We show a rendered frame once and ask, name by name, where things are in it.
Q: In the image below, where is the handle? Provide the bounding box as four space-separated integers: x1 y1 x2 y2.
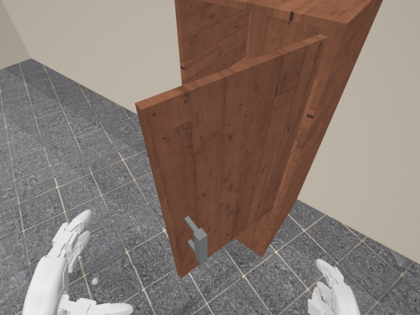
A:
184 216 207 265

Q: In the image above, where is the robot left hand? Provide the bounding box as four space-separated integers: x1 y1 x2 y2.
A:
22 209 133 315

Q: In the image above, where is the cupboard door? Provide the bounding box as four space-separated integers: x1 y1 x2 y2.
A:
135 34 328 278

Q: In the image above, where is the robot right hand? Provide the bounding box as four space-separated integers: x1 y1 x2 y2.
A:
308 259 360 315

